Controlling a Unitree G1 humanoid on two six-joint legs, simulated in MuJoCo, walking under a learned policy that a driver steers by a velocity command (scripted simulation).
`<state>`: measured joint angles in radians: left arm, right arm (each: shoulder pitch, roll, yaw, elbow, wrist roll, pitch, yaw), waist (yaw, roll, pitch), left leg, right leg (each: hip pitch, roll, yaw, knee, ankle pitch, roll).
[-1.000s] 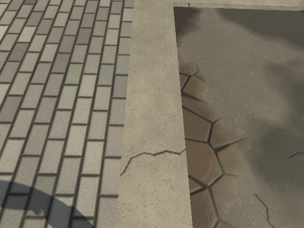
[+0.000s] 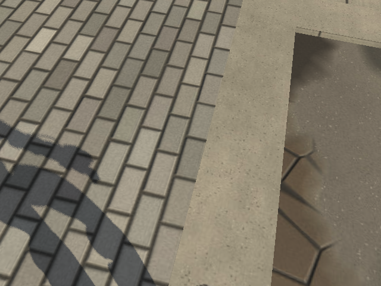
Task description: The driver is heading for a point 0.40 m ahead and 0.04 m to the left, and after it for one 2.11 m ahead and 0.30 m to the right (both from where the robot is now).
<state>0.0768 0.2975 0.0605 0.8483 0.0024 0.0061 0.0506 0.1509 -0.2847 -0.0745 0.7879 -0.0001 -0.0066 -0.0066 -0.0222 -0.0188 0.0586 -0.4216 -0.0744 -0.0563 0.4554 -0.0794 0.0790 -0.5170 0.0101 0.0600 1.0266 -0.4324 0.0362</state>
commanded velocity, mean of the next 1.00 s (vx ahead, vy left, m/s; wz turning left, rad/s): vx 0.02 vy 0.00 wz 0.28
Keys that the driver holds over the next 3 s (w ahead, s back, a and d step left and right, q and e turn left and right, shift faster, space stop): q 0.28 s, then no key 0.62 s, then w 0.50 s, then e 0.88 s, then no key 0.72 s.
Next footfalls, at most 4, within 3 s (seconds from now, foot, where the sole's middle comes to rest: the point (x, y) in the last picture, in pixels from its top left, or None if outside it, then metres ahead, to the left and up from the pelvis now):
0.26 right None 0.12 -0.14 -0.77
0.64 left None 0.04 0.10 -0.77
1.64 left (140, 280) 0.44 0.15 -0.77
2.08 right None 0.40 -0.12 -0.77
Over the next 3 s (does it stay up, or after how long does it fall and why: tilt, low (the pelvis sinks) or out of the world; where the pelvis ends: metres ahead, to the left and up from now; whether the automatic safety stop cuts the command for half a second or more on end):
stays up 0.39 0.01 0.00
